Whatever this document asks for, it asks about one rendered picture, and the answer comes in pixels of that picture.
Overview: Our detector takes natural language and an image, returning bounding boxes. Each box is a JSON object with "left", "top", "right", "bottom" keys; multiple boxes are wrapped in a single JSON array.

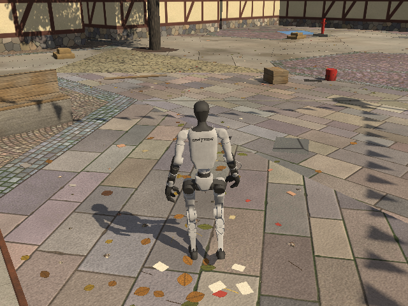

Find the right robot foot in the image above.
[{"left": 216, "top": 249, "right": 226, "bottom": 259}]

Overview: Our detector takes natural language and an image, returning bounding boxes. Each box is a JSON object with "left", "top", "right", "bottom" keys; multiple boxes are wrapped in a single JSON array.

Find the robot head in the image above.
[{"left": 191, "top": 101, "right": 213, "bottom": 132}]

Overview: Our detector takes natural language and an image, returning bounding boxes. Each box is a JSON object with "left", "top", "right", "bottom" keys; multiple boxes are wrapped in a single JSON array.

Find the robot right hand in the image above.
[{"left": 225, "top": 175, "right": 240, "bottom": 188}]

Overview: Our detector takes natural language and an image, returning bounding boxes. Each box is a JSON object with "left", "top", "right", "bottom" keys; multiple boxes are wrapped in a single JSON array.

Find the robot left forearm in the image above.
[{"left": 166, "top": 156, "right": 180, "bottom": 187}]

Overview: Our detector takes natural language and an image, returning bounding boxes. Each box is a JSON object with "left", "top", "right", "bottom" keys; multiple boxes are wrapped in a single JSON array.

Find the robot left upper arm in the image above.
[{"left": 173, "top": 129, "right": 189, "bottom": 166}]

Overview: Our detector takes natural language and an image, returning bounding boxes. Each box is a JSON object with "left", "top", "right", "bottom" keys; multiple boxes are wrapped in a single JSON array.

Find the robot right upper arm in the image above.
[{"left": 215, "top": 128, "right": 233, "bottom": 163}]

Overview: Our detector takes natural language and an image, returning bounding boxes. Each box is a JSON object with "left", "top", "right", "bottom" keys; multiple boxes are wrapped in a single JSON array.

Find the robot left hand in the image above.
[{"left": 165, "top": 185, "right": 180, "bottom": 202}]

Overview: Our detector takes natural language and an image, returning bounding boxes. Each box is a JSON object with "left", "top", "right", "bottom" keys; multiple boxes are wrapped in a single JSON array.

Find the robot right forearm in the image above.
[{"left": 227, "top": 153, "right": 238, "bottom": 177}]

